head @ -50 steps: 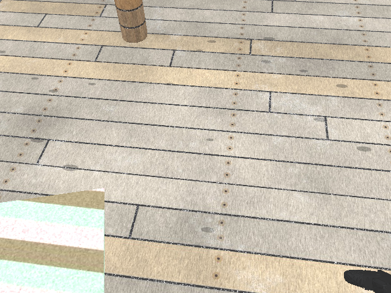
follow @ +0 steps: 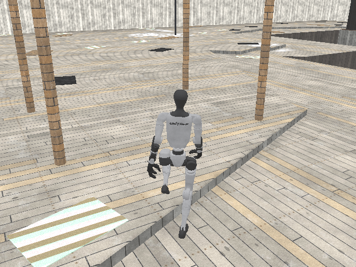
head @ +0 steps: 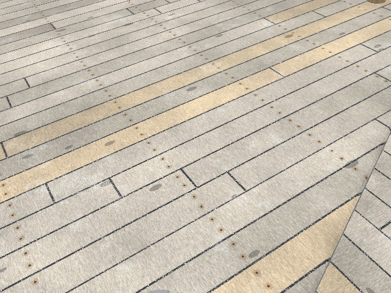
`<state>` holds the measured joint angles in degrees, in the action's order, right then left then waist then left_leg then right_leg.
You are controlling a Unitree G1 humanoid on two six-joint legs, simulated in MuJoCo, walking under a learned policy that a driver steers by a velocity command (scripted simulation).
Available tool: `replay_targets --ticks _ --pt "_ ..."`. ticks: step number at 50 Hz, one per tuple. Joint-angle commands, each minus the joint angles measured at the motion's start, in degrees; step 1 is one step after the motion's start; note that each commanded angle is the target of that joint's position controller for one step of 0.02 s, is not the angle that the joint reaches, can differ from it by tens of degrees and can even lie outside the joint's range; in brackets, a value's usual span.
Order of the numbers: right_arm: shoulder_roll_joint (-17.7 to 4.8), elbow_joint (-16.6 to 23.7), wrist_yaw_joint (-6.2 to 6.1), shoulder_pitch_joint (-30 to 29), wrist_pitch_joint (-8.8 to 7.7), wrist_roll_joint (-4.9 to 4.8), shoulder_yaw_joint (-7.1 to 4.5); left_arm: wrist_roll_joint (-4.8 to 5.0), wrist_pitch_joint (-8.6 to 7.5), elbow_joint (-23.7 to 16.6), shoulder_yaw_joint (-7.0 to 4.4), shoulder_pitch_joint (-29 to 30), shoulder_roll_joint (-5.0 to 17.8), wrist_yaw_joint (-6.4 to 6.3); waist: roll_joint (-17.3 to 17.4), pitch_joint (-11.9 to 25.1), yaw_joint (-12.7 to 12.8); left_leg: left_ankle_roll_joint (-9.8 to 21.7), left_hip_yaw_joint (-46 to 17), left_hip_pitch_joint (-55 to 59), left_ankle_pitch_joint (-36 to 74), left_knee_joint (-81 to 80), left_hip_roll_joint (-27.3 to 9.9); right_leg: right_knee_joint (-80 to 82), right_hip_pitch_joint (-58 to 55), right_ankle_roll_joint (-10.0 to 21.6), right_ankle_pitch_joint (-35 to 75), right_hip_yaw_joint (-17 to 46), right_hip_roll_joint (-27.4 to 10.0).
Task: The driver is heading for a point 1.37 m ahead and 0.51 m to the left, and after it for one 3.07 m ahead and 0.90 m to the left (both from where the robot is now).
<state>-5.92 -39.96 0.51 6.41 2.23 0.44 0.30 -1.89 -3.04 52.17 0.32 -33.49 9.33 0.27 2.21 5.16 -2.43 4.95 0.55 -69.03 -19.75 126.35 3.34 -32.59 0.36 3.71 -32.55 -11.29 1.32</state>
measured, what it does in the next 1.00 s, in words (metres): climbs, turning left: left foot 0.12 m higher, then right foot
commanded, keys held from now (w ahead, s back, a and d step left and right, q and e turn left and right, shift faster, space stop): w+q+shift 0.94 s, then w+shift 0.02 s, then w+e+shift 0.04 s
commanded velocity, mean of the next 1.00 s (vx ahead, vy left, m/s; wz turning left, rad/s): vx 0.97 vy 0.00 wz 0.84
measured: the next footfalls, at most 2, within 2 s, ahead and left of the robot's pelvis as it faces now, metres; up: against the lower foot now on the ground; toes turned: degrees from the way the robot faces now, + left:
left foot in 0.18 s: +0.25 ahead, +0.02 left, +0.12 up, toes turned +9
right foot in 0.54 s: +0.68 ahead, -0.10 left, +0.12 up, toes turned +29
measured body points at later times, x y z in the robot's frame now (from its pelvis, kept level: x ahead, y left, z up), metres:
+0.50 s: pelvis +0.43 -0.01 +0.14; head +0.46 +0.00 +0.59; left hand +0.63 +0.26 +0.12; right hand +0.53 -0.28 +0.01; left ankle +0.21 +0.01 -0.57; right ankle +0.64 -0.12 -0.56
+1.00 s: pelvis +0.86 +0.20 +0.10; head +0.89 +0.21 +0.55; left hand +0.62 +0.31 -0.02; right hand +1.18 +0.22 +0.02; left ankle +0.92 +0.27 -0.59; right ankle +0.75 -0.08 -0.44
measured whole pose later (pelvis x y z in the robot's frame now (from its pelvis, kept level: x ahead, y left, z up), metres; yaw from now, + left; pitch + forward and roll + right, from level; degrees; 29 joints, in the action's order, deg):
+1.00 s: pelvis +0.86 +0.20 +0.10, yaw +51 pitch +1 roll -1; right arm -16.4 -35.6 2.2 4.8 -1.5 1.6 -1.6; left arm -1.6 -3.9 48.9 -1.1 -30.5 12.5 -1.6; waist 2.9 -2.2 3.2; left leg 12.4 8.4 -31.5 -17.1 44.9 8.1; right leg -72.7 2.3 -2.1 -23.2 -8.2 -2.7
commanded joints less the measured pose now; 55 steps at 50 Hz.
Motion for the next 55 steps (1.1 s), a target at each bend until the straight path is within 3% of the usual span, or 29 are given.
replay_targets --ticks 1,3,4,7,8,9,10,11,14,18,19,21,23,25,26,27,28,29,31,35,40,43,46,47,48,49,50,52,55 --pt "-4.12 5.87 0.66 -11.61 -0.33 -1.53 -0.07 0.63 -2.78 -3.12 0.25 6.04 4.59 -0.05 -0.35 -22.45 -2.05 2.50 2.24 -7.08 1.28 -13.89 0.51 28.89 16.54 -5.53 22.23 6.43 -14.46" --pt "-3.63 5.30 0.91 -9.24 -0.19 -1.12 0.65 1.65 -3.14 -1.45 0.87 4.22 4.94 -1.20 -1.17 -18.33 -2.98 4.85 10.78 7.59 -1.34 -29.68 1.40 28.06 15.14 -5.61 59.82 -2.76 -9.81" --pt "-4.93 3.44 0.95 -4.73 0.04 -0.79 0.43 2.39 -3.12 -3.04 0.49 7.13 7.90 -2.26 -1.35 -8.59 -5.18 6.12 16.98 25.41 -0.82 -37.25 3.60 23.12 14.91 -5.90 90.96 -7.07 -8.53" --pt "-8.59 1.25 1.22 6.08 0.37 0.11 -1.26 1.84 -2.93 -4.75 -2.92 6.19 18.45 -5.20 -12.79 4.03 -10.75 8.57 16.24 42.88 -11.85 -53.32 7.33 -4.69 0.87 -3.34 134.32 -2.11 -17.14" --pt "-13.25 -0.13 1.51 14.28 0.06 -0.37 -3.23 1.46 -1.91 -7.65 -4.58 10.58 21.08 -4.38 -15.07 6.93 -14.76 12.63 7.39 49.92 -21.00 -62.37 8.39 -27.66 2.43 -2.65 129.76 -0.57 -15.56" --pt "-16.50 -0.63 1.96 16.30 -1.63 -0.65 -4.77 1.63 -2.68 -10.02 -4.29 16.18 16.30 -2.35 -4.77 6.75 -16.25 18.55 -12.36 63.25 -18.28 -76.24 3.74 -58.24 22.95 -1.80 65.75 2.87 -7.32" --pt "-20.42 -0.61 1.31 8.07 -1.41 -1.06 -5.90 -0.39 -4.50 -17.75 -1.80 23.75 7.01 0.53 11.07 5.09 -7.83 23.64 -46.90 64.53 -14.73 -96.63 -5.27 -74.83 45.42 -3.83 21.79 10.46 6.20" --pt "-20.58 -0.17 0.13 7.43 -1.61 -1.43 -6.26 -2.41 -5.95 -22.18 -1.29 20.70 7.08 2.22 2.79 4.66 -3.30 23.37 -59.45 67.15 -21.41 -105.56 -10.14 -72.85 51.98 -1.10 22.45 19.06 3.09" --pt "-11.05 -5.41 -2.31 12.92 -4.03 3.12 -4.04 -1.67 -4.64 -23.45 0.87 23.32 2.21 1.56 -8.99 -11.56 3.32 18.31 -45.49 46.23 -9.67 -103.20 -7.52 -71.27 55.72 -2.13 11.02 19.15 0.44" --pt "-17.02 -3.73 -1.44 6.80 -7.60 0.89 -4.73 -1.91 -0.83 -28.38 1.20 29.01 7.52 0.33 -8.34 -16.21 7.28 14.52 -24.94 31.01 -8.06 -114.67 -1.03 -40.68 47.43 -3.62 3.83 14.43 -6.08" --pt "-17.45 -2.60 -2.05 5.22 -7.61 0.18 -5.27 -1.23 -0.98 -29.04 0.85 30.27 9.68 1.08 -8.06 -15.30 6.74 13.35 -20.60 24.29 -5.42 -117.02 0.93 -25.50 32.90 -5.11 12.27 13.05 -7.77" --pt "-18.28 -2.93 -1.59 9.62 -8.32 -0.61 -5.79 1.53 -1.47 -28.17 1.47 30.02 5.88 2.21 -2.51 -6.98 3.05 12.58 -19.10 24.86 5.53 -118.29 0.90 -14.49 10.23 -6.37 30.53 9.90 -5.12" --pt "-23.16 -3.21 -0.64 11.28 -8.47 -0.03 -7.55 1.57 -1.03 -24.66 0.27 24.88 8.27 1.54 -1.07 -0.10 3.74 10.47 -17.52 44.57 29.23 -109.68 1.06 -6.12 8.45 -4.76 29.06 9.58 -0.62" --pt "-26.03 -2.67 0.42 9.13 -8.39 0.25 -8.67 2.29 -1.85 -21.47 -2.67 11.94 13.81 -0.31 0.78 7.72 12.73 6.21 -16.71 52.84 48.38 -84.90 1.34 1.55 -3.03 -4.27 25.87 8.39 1.27" --pt "-22.45 -0.83 1.05 6.09 -9.01 0.35 -7.99 1.67 -1.90 -18.39 -4.52 1.98 17.26 -1.79 -0.36 13.20 17.35 3.75 -15.65 46.67 40.92 -69.45 1.83 -0.08 -16.17 -3.99 23.37 10.51 -2.57" --pt "-11.78 1.56 0.80 4.80 -9.19 1.58 -5.25 -0.52 -2.29 -16.19 -4.91 -2.99 17.80 -2.37 -9.49 11.40 16.28 4.02 -13.38 33.20 -3.46 -53.44 3.65 -0.28 -23.44 -4.63 12.31 23.08 -14.27" --pt "-8.42 5.79 0.32 11.48 -8.79 -2.14 -3.57 -3.69 -2.59 -18.30 -5.18 4.11 20.91 -2.00 -21.98 15.45 7.81 2.19 -8.38 22.67 -5.22 -40.33 4.39 12.22 -24.60 0.20 10.00 55.51 -27.92" --pt "-12.40 4.83 -0.44 10.08 -7.66 -0.83 -3.71 -2.79 -2.55 -19.69 -5.18 12.17 16.32 -1.36 -12.89 10.17 6.54 2.57 -6.57 19.58 2.49 -39.28 -0.95 16.15 -16.60 3.51 -2.34 55.28 -26.58" --pt "-13.50 5.58 1.07 4.05 -6.09 0.64 -3.99 -1.67 -3.08 -17.43 -3.79 15.27 10.27 -0.35 -4.34 -1.26 5.90 2.06 -5.46 19.97 6.68 -41.89 -4.68 17.02 -3.22 2.64 2.49 39.24 -21.26" --pt "-10.93 9.13 3.33 -1.69 -3.51 1.31 -2.97 -0.09 -4.68 -8.81 -2.62 7.57 6.43 -0.08 -6.07 -7.96 4.10 1.59 -5.66 16.43 7.53 -45.74 -7.55 18.06 1.56 -2.09 28.91 18.47 -16.63" --pt "-12.45 13.18 4.49 -10.59 -2.77 1.56 -1.91 0.05 -5.26 -5.65 -2.74 8.15 9.86 -0.67 -5.45 -14.10 2.28 2.19 3.75 21.78 16.64 -66.41 -5.64 25.97 4.73 -4.42 46.53 1.40 -12.61" --pt "-12.22 12.26 5.30 -11.93 -3.19 1.49 -1.26 0.00 -4.59 -4.06 -3.26 3.13 13.37 -1.95 -6.00 -12.12 2.25 5.35 13.91 36.64 17.20 -78.52 1.11 20.31 1.98 -6.53 83.43 -3.89 -11.37" --pt "-17.11 6.30 3.95 9.36 -3.51 1.94 -3.57 0.43 -3.07 -6.65 -5.06 7.51 19.76 -3.88 -10.52 -1.46 -10.16 8.92 10.72 60.74 12.89 -81.60 5.24 -9.41 5.31 -7.07 104.66 -1.49 -16.00" --pt "-20.13 1.35 2.42 24.02 -4.06 1.34 -5.60 0.36 -2.37 -8.47 -5.61 12.97 20.46 -3.38 -8.62 3.41 -16.86 11.93 3.29 78.07 18.02 -88.22 2.63 -29.80 14.86 -6.33 89.33 -0.94 -14.32" --pt "-22.39 -0.66 0.53 21.51 -3.93 -0.15 -7.00 -0.51 -2.03 -9.85 -4.66 14.40 14.34 -1.78 0.65 1.57 -11.22 13.29 -5.19 86.27 14.86 -88.68 -2.65 -51.61 30.87 -4.25 18.15 -0.20 -2.94" --pt "-27.07 2.46 0.14 15.48 -3.32 1.41 -7.43 -0.03 -2.40 -14.70 -2.76 7.14 8.88 -2.11 6.88 8.20 -1.42 18.91 -26.60 94.29 33.96 -87.20 -14.76 -66.80 43.01 -3.86 1.51 6.54 -2.09" --pt "-25.60 3.72 -0.94 18.19 -2.69 1.36 -7.77 1.23 -3.33 -17.23 -2.56 9.87 12.09 -1.44 3.59 16.25 -4.98 23.67 -39.12 98.63 13.60 -101.48 -19.55 -68.26 50.11 -3.70 8.07 14.15 -2.38" --pt "-19.71 2.32 -1.73 13.37 -3.98 1.36 -6.27 0.81 -3.23 -15.36 -2.59 12.88 13.65 -1.26 -8.44 -1.31 0.03 17.92 -33.93 76.63 3.87 -111.64 -18.68 -59.10 49.46 -3.07 14.12 12.97 -7.05" --pt "-15.66 -1.07 -1.41 13.50 -7.87 0.87 -4.13 -0.61 0.58 -13.23 -1.53 11.39 9.37 0.08 -10.71 -9.73 6.24 15.18 -21.12 52.10 12.51 -115.44 -15.79 -49.05 38.02 -4.24 10.06 16.18 -10.13"
Velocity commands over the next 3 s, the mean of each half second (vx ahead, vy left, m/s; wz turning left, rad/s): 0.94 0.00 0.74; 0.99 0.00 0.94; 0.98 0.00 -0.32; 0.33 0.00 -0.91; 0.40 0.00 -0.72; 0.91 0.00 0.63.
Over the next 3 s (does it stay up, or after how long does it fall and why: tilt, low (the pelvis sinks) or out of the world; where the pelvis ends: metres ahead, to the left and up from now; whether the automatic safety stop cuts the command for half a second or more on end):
stays up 2.01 0.75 0.15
